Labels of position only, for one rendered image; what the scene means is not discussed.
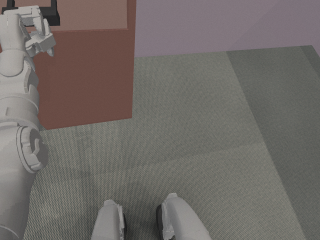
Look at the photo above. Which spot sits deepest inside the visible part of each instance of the robot left thigh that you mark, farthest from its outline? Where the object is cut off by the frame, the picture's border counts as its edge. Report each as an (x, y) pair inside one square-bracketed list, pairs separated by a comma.
[(109, 223)]

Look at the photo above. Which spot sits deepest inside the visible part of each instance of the robot right foot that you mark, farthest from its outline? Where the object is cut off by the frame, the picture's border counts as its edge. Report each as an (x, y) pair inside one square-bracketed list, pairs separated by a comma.
[(159, 222)]

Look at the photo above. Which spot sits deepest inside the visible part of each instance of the cabinet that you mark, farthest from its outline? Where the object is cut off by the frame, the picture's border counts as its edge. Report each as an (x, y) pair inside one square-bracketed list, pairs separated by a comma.
[(90, 77)]

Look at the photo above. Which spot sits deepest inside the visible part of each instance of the left robot hand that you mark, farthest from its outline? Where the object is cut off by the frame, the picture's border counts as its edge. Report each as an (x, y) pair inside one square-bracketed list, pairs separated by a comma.
[(14, 35)]

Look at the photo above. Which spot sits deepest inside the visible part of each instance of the handle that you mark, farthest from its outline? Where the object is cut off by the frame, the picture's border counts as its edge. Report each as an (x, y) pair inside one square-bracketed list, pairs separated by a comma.
[(48, 12)]

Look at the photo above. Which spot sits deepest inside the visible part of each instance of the robot left upper arm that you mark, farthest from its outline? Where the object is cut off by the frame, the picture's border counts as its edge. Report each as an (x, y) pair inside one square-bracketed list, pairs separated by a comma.
[(22, 155)]

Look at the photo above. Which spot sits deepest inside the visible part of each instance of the left robot forearm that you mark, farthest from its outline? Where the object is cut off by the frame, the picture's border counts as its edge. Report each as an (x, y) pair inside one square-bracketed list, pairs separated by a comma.
[(19, 97)]

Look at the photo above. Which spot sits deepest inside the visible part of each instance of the drawer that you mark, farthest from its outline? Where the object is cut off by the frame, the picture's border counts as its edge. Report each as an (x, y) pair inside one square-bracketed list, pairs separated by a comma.
[(82, 14)]

